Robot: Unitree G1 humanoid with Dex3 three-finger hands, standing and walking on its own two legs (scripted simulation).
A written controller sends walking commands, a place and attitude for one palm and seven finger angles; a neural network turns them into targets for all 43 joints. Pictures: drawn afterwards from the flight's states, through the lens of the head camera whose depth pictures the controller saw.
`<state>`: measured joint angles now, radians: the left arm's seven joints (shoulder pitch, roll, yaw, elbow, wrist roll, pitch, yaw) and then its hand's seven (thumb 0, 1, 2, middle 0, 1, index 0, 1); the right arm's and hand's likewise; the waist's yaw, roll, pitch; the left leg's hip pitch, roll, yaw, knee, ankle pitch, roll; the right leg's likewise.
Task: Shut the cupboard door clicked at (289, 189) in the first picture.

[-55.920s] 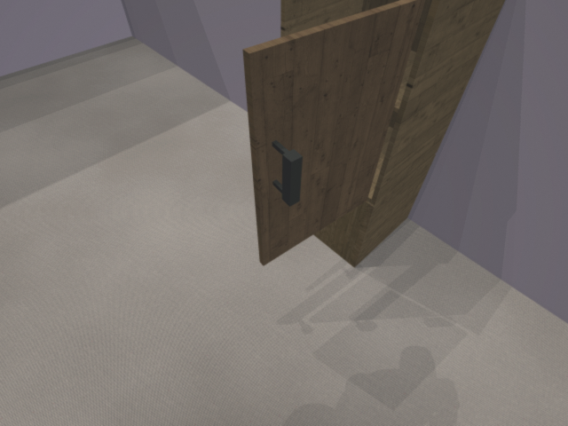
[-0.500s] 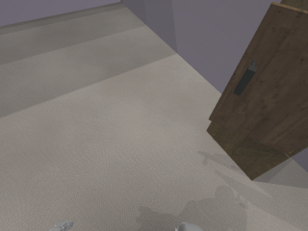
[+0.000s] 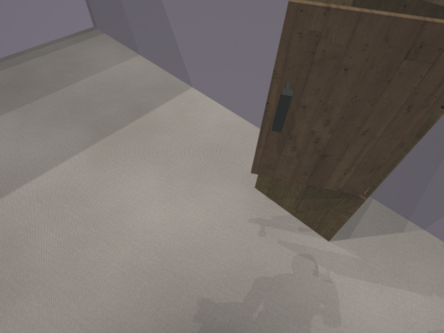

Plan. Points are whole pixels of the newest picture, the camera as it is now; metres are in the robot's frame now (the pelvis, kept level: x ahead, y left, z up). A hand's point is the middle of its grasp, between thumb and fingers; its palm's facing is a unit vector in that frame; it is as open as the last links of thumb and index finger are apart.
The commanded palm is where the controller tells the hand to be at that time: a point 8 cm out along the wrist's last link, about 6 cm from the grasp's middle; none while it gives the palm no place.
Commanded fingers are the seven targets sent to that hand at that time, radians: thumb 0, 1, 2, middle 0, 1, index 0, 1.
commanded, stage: turn to face it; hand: left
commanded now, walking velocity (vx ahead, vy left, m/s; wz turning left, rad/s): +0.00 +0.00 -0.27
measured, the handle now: (282, 106) +0.66 -0.12 +0.02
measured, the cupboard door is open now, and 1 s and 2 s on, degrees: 29 29 29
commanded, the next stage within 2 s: take the last steps up to it in 0.12 s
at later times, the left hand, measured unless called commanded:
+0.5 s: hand out of the picture +0.10 +0.16 -0.16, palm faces -0.10 -0.97 -0.20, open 7.4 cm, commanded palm none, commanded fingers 0.00 0.90 0.90 -0.20 -0.30 -0.20 -0.30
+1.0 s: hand (203, 252) +0.31 +0.06 -0.15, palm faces -0.32 -0.93 -0.19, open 7.4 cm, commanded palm none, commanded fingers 0.00 0.90 0.90 -0.20 -0.30 -0.20 -0.30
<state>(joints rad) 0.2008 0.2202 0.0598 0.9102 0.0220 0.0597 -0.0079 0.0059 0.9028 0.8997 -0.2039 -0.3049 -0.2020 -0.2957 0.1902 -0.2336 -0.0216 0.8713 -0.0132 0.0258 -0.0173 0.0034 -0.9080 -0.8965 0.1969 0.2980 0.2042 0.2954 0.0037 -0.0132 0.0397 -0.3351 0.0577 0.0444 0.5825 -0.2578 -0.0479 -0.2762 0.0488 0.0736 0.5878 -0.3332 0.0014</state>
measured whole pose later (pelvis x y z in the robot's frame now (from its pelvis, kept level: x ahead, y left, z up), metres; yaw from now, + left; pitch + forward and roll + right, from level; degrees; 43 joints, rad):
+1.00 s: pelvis +0.15 -0.10 +0.01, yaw -15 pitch +2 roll -2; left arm 0.11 0.25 0.07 0.96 0.03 0.04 -0.05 0.01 0.91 0.90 -0.20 -0.30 -0.19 -0.29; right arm 0.39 -0.18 -0.03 1.05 -0.04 -0.01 -0.02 0.00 -0.90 -0.90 0.20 0.30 0.21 0.30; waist -0.06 0.00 0.07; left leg -0.12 0.19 0.20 0.46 -0.33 -0.09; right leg -0.46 -0.06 -0.06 0.67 -0.22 0.02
